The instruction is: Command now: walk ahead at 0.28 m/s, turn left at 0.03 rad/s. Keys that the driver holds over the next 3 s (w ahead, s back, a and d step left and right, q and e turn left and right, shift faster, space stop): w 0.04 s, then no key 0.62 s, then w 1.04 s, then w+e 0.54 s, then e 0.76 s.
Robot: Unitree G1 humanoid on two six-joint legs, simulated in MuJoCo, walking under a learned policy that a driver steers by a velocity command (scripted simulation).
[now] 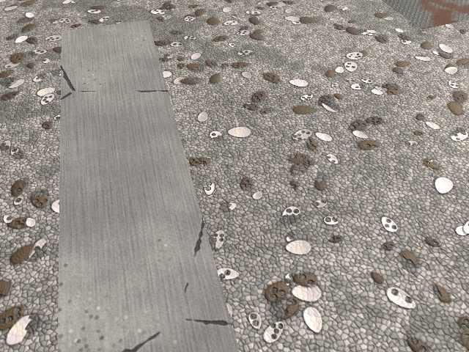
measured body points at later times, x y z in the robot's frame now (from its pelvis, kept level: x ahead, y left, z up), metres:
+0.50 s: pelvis +0.12 -0.05 +0.00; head +0.14 -0.05 +0.45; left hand +0.13 +0.18 -0.16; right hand +0.20 -0.28 -0.16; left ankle +0.17 +0.06 -0.74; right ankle +0.06 -0.11 -0.74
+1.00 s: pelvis +0.24 +0.00 -0.02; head +0.25 +0.02 +0.43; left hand +0.13 +0.24 -0.17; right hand +0.29 -0.26 -0.15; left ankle +0.27 +0.08 -0.74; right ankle +0.07 -0.11 -0.72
